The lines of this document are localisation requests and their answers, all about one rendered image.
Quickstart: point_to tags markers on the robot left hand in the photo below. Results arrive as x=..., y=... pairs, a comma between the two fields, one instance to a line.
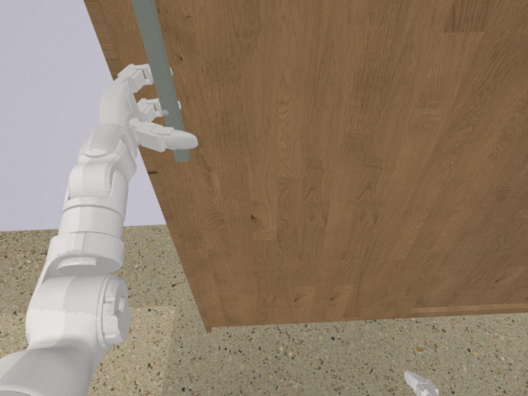
x=118, y=106

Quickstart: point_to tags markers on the robot right hand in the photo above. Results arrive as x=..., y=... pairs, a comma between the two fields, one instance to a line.
x=420, y=386

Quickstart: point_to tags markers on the robot left upper arm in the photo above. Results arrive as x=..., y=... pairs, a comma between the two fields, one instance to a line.
x=73, y=322

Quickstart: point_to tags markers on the robot left forearm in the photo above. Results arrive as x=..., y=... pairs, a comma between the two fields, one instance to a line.
x=90, y=231

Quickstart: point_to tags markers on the wardrobe door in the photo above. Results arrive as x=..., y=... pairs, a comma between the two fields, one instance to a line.
x=489, y=262
x=344, y=146

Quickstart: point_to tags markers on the handle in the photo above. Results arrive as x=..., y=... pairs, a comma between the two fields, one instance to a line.
x=152, y=37

